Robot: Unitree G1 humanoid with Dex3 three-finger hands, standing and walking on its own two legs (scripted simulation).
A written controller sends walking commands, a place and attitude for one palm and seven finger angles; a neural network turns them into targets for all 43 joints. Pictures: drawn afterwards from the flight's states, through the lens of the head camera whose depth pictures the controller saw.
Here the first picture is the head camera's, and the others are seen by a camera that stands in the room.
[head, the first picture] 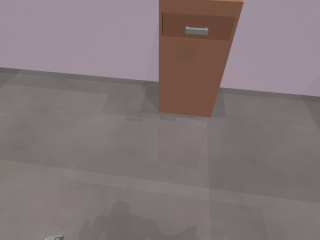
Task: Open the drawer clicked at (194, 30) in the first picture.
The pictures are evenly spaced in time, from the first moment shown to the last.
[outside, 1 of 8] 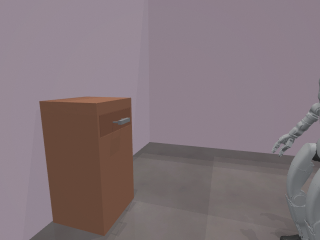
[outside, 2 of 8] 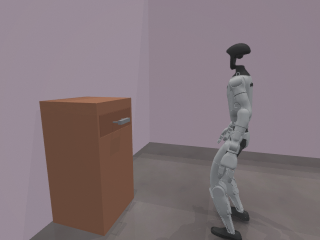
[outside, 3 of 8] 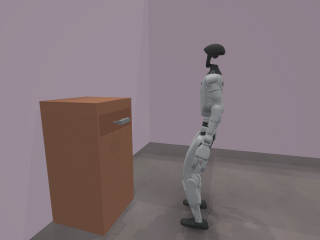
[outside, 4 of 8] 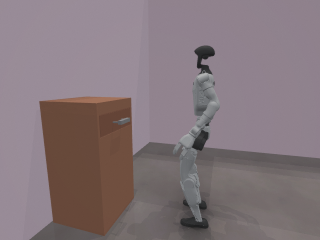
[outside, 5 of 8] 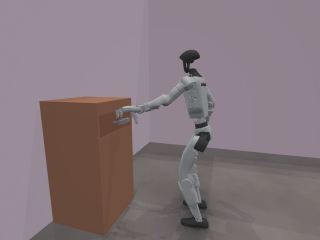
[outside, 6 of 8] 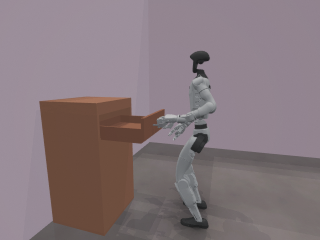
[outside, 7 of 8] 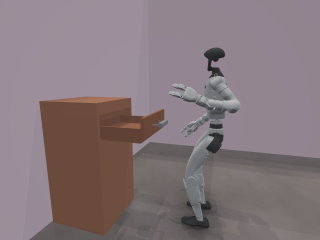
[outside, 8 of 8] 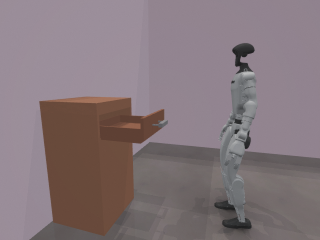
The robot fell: no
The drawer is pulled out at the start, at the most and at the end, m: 0.00 0.30 0.30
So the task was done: yes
